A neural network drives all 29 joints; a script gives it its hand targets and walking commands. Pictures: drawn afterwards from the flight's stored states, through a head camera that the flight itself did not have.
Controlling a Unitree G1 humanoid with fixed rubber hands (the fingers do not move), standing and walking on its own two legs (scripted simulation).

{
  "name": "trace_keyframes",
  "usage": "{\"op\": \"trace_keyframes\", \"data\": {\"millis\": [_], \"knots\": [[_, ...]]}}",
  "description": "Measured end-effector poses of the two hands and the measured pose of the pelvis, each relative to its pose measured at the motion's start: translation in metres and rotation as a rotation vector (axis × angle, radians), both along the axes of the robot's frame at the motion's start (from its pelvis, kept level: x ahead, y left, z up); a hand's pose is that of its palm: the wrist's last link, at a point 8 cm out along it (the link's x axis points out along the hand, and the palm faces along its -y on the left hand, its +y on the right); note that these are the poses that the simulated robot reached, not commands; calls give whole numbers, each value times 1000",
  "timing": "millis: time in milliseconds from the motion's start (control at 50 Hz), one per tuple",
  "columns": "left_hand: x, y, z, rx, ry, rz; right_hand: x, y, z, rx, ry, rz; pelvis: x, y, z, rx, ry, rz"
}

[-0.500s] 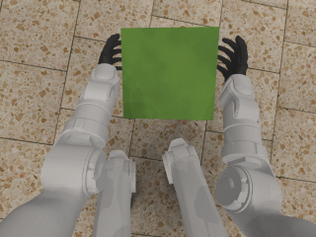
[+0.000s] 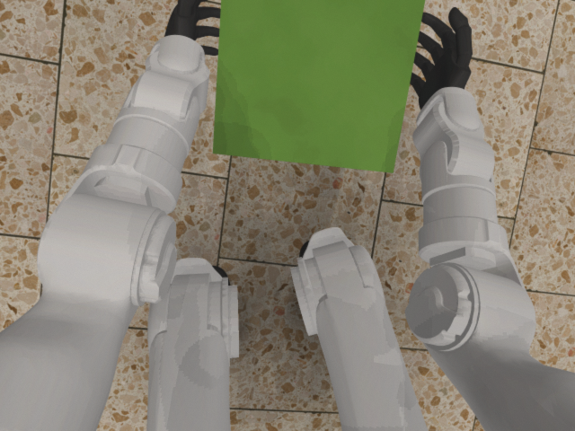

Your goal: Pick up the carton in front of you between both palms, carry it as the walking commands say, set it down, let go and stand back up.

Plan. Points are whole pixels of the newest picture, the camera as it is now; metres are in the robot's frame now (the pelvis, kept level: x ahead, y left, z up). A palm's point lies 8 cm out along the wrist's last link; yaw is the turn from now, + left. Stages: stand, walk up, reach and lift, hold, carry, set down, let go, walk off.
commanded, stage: set down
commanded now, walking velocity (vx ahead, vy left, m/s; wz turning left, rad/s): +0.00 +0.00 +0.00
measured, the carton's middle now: (306, 84) +0.52 -0.11 -0.25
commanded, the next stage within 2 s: none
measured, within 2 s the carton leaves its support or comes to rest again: rests again in 0.54 s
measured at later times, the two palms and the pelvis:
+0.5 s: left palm (182, 51) +0.55 +0.05 -0.17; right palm (434, 92) +0.47 -0.24 -0.15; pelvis +0.01 +0.00 -0.01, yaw -1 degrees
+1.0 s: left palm (177, 57) +0.55 +0.06 -0.19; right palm (424, 103) +0.46 -0.24 -0.17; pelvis +0.00 +0.00 -0.02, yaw -2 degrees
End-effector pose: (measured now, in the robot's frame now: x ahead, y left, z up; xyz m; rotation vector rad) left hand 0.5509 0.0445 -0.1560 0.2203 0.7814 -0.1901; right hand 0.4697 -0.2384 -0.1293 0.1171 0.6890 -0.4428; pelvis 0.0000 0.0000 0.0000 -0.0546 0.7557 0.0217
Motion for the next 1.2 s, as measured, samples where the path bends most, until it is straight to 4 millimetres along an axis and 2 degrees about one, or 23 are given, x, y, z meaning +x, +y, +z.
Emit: {"op": "trace_keyframes", "data": {"millis": [340, 460, 600, 980, 1020, 1120, 1200], "knots": [[1, 1, -5, -50, -2, -13, 5, -6, -6, -9, 12, 38, 3, -3, -6, -2, -6, -9], [0, 3, -14, -59, 5, -16, 2, -7, -18, -8, 48, 49, 6, -3, -7, -3, -3, -14], [-2, 9, -28, -60, 14, -17, -5, 1, -39, 11, 90, 64, 9, -2, -9, -4, -7, -14], [-1, 12, -31, -79, -17, -51, -6, -2, -42, -9, 69, 94, 0, 3, -21, -16, -71, -15], [-2, 17, -37, -67, -23, -46, -13, -5, -49, -21, 105, 100, -1, 3, -21, -16, -77, -16], [-10, 45, -61, -16, 1, 6, -35, -21, -68, -30, 154, 44, -4, 3, -21, -15, -82, -27], [-8, 53, -69, -16, -26, 16, -38, -32, -78, -36, 133, 26, -7, 4, -25, -10, -98, -36]]}}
